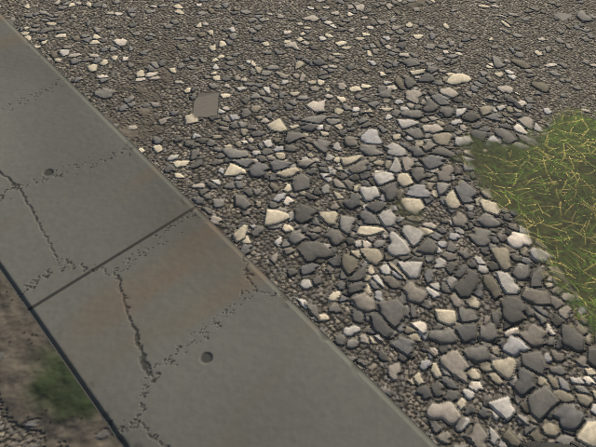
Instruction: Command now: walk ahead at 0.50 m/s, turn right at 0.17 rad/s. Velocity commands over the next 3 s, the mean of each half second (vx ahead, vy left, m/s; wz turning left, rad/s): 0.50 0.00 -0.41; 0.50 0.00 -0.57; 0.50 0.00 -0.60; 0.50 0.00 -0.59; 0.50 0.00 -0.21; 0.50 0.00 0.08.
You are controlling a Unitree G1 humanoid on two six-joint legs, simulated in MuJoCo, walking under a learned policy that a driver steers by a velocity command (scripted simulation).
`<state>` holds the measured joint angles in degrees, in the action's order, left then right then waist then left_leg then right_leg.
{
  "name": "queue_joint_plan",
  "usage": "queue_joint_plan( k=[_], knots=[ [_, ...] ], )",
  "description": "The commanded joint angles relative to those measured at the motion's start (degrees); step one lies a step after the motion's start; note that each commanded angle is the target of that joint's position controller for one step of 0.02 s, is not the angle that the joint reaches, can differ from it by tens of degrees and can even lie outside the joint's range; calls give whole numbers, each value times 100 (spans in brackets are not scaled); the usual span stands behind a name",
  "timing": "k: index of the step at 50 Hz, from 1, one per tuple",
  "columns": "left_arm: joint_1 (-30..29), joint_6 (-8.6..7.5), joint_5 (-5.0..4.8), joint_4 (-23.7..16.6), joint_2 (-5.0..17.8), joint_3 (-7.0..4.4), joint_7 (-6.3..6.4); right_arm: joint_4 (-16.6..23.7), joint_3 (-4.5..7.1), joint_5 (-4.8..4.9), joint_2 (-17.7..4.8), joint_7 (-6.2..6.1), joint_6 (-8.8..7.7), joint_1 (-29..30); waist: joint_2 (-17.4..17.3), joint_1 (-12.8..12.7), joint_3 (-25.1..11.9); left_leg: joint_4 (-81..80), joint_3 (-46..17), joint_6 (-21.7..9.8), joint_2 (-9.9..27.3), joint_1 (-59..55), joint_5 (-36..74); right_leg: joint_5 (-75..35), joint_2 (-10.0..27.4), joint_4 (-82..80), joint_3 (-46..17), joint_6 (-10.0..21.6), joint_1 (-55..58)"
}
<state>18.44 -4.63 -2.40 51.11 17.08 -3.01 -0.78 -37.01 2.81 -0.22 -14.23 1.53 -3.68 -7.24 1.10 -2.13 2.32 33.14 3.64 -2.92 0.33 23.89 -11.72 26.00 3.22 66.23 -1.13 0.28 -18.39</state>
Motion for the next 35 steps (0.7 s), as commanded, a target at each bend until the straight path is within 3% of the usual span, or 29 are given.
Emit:
queue_joint_plan(
  k=[1, 3, 6, 12, 17, 20, 21, 22, 23, 24, 25, 26, 27, 28, 29, 32, 35],
  knots=[
    [-350, -54, 70, -547, 663, -181, 26, -33, 228, -4, -596, -17, -132, -769, -712, 367, -718, -1747, -1674, -989, 1558, -2182, 1317, -664, 513, 328, -414, 44, -2010],
    [-61, 127, 36, -440, 401, -156, 24, -119, 246, -33, -554, -22, -254, -606, -647, 154, -598, -2185, -1261, -986, 1506, -1680, 1318, -1047, 531, 206, -423, -10, -1630],
    [-317, 243, 56, -536, 262, -155, 50, -317, 295, -89, -649, -102, -338, -616, -464, 109, -227, -2504, -641, -926, 1487, -1525, 1519, -1641, 507, -206, -563, -100, -2015],
    [-1232, 199, 128, -838, 76, -81, -105, -585, 340, -54, -835, -234, -288, -840, -372, 409, 153, -2637, 336, -659, 1372, -1899, 1560, -3078, 351, -2006, -213, -37, -2201],
    [-1956, 190, 127, -1280, 41, -26, -281, -845, 414, 68, -1021, -267, -106, -1231, -340, 656, 390, -2227, 646, -565, 1662, -2847, 2160, -2473, 246, -2758, 244, 232, -2495],
    [-1653, 218, 106, -1400, 253, -137, -336, -835, 464, 122, -1255, -313, 19, -1075, -634, 329, -25, -1254, 870, -373, 1670, -3095, 4703, -1626, -231, -2840, 748, 550, -1628],
    [-1137, 233, 86, -1316, 431, -237, -324, -817, 478, 140, -1335, -332, 69, -995, -719, 20, -337, -502, 935, -295, 1611, -3042, 5494, -1395, -480, -2866, 887, 696, -955],
    [-266, 238, 80, -1116, 724, -408, -268, -793, 464, 181, -1356, -345, 97, -870, -627, -483, -788, 667, 1062, -121, 1407, -2610, 5436, -1729, -730, -3291, 897, 907, 323],
    [578, 296, 98, -931, 1227, -611, -139, -708, 391, 98, -1186, -362, 42, -928, -77, -821, -1274, 2393, 1049, 165, 1142, -1238, 3659, -1931, -221, -3500, -151, 1217, 2048],
    [360, 255, 90, -986, 1788, -665, -99, -411, 123, -98, -261, -278, -127, -1452, 1395, -29, -1647, 4408, 423, 544, -134, 1353, -2011, -1276, 1236, -4046, -3477, 2279, 3758],
    [595, 171, 143, -1133, 1385, -539, -132, -321, 144, 115, -678, -186, -379, -907, 754, -470, -2402, 4993, -924, 430, -225, 1982, -2253, -773, 1608, -4850, -4734, 2501, 4160],
    [419, 106, 165, -1088, 1043, -454, -141, -164, 204, 310, -897, -139, -483, -392, 490, -519, -1621, 4840, -974, 284, 65, 2437, -1721, -1105, 1456, -4938, -3872, 2192, 3705],
    [55, 73, 109, -1138, 838, -393, -136, -166, 175, 234, -854, -167, -534, -313, 63, -256, -1088, 4296, -938, 198, 334, 2263, -1216, -1609, 1176, -4902, -3099, 1961, 2832],
    [-348, 70, 121, -1226, 646, -337, -123, -234, 214, 72, -888, -213, -527, -305, -94, -6, -769, 3799, -901, 224, 508, 1870, -955, -2182, 952, -4939, -2565, 1798, 2012],
    [-568, 65, 191, -1349, 498, -277, -96, -262, 262, 8, -953, -215, -457, -416, -40, 190, -673, 3545, -936, 256, 621, 1451, -775, -2645, 800, -5069, -2247, 1754, 1480],
    [-557, 35, 180, -1396, 644, -308, -16, -209, 235, -60, -761, -216, -258, -466, 4, 348, -522, 2799, -770, 494, 608, 1128, -493, -3370, 618, -5286, -1784, 1776, 729],
    [-322, 64, 136, -1336, 822, -359, 97, -20, 138, -83, -554, -216, -213, 170, 129, 158, -323, 1509, -643, 669, 413, 1059, 574, -3278, 286, -5295, -1336, 1532, 366]
  ],
)
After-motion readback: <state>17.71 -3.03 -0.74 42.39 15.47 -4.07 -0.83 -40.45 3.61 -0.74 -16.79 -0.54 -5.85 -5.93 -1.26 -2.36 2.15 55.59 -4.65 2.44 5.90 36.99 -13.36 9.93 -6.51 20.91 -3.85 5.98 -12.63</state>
